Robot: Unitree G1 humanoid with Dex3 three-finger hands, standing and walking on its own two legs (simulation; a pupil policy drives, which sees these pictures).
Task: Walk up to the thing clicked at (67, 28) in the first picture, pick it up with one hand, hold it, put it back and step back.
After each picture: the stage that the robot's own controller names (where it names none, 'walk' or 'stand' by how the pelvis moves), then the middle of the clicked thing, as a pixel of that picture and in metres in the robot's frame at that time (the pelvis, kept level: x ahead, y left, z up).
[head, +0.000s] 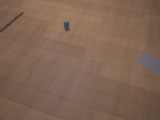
stand; (66, 24) +1.70 +0.19 -0.72
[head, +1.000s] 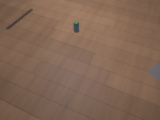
walk; (76, 25) +1.56 +0.15 -0.71
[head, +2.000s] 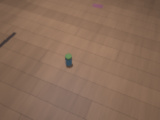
walk; (68, 59) +0.99 +0.17 -0.70
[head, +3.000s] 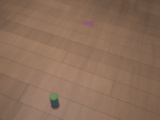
walk; (54, 99) +0.57 +0.18 -0.70
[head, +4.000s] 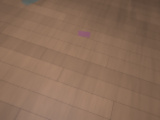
stand; out of the picture +0.36 +0.15 -0.71
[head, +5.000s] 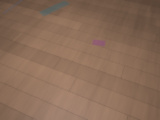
stand; out of the picture +0.31 +0.18 -0.72
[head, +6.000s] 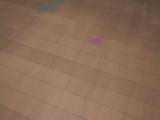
stand; out of the picture +0.30 +0.19 -0.72
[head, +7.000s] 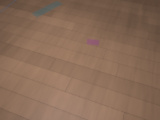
stand; out of the picture +0.31 +0.19 -0.72
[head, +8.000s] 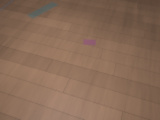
stand; out of the picture +0.30 +0.19 -0.73
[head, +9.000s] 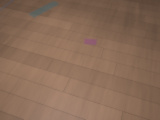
stand; out of the picture +0.30 +0.20 -0.73
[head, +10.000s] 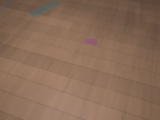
stand; out of the picture +0.29 +0.19 -0.73
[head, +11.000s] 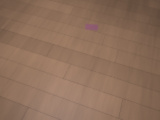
go down; out of the picture +0.32 +0.19 -0.71
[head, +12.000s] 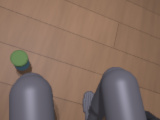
go down; (20, 60) +0.41 +0.20 -0.30
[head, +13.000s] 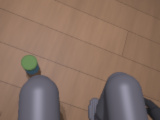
close in; (30, 65) +0.41 +0.19 -0.30
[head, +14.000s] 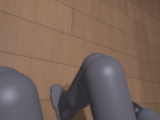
close in; out of the picture +0.40 +0.23 -0.23
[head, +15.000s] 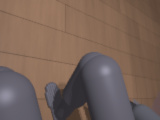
close; out of the picture +0.39 +0.24 -0.23
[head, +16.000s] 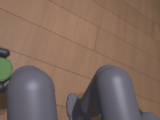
lift; out of the picture +0.33 +0.23 -0.15
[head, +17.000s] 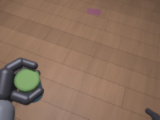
lift; (30, 86) +0.31 +0.17 +0.02
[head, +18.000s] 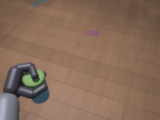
hold; (37, 87) +0.32 +0.16 +0.01
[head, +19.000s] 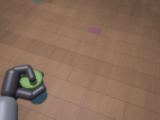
hold; (35, 88) +0.32 +0.17 +0.00
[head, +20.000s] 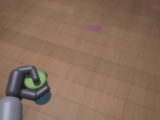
hold; (39, 88) +0.32 +0.16 -0.01
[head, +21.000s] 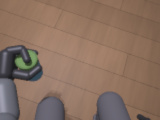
crouch; (30, 66) +0.39 +0.17 -0.08
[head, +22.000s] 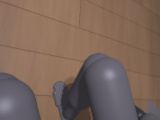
lower; out of the picture +0.41 +0.25 -0.23
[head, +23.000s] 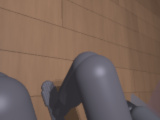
lower; out of the picture +0.42 +0.26 -0.23
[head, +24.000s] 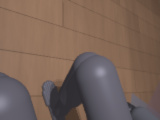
lower; out of the picture +0.42 +0.26 -0.23
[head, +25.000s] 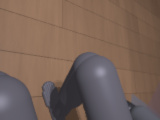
lower; out of the picture +0.41 +0.26 -0.23
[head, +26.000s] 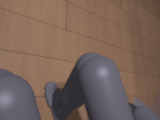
loosen; out of the picture +0.40 +0.25 -0.23
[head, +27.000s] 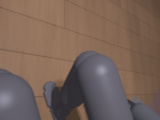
withdraw; out of the picture +0.40 +0.24 -0.23
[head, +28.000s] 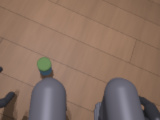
walk; (44, 66) +0.42 +0.17 -0.34
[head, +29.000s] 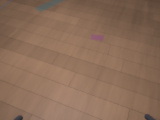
stand; out of the picture +0.34 +0.15 -0.66
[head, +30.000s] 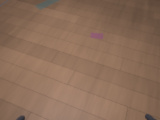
stand; out of the picture +0.34 +0.16 -0.67
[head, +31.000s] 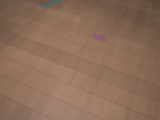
stand; out of the picture +0.35 +0.16 -0.69
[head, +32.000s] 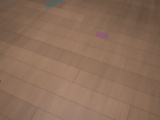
walk; out of the picture +0.36 +0.15 -0.72
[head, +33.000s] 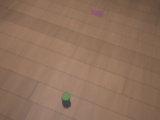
walk; (65, 98) +0.49 +0.07 -0.71
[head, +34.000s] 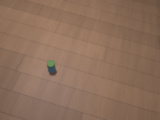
walk; (51, 66) +0.72 +0.21 -0.70
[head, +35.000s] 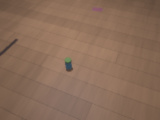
stand; (68, 63) +0.99 +0.18 -0.70
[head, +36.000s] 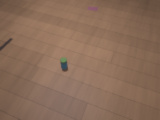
stand; (63, 63) +0.99 +0.18 -0.72
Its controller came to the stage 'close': yes
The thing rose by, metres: 0.72
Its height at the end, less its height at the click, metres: +0.00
